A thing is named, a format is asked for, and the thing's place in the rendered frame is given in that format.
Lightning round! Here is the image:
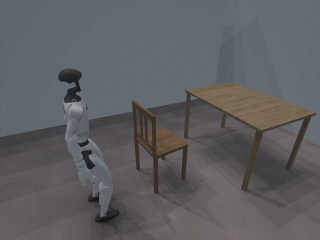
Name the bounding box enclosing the robot left foot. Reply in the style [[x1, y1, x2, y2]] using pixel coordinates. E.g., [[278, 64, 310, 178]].
[[88, 192, 100, 202]]

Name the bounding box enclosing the chair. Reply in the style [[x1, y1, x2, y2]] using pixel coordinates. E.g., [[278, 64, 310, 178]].
[[132, 101, 188, 194]]

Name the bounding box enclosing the robot right shin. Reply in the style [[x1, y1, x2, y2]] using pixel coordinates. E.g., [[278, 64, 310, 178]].
[[99, 184, 113, 217]]

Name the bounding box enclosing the right robot forearm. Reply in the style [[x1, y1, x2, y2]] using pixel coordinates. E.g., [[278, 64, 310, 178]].
[[67, 137, 87, 171]]

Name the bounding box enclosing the table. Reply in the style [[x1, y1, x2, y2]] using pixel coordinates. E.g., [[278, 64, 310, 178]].
[[184, 82, 316, 192]]

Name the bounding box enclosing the robot right hand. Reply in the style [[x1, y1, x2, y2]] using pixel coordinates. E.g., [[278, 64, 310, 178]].
[[78, 167, 95, 188]]

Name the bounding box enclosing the right robot upper arm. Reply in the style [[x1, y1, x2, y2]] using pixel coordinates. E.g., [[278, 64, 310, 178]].
[[65, 103, 84, 143]]

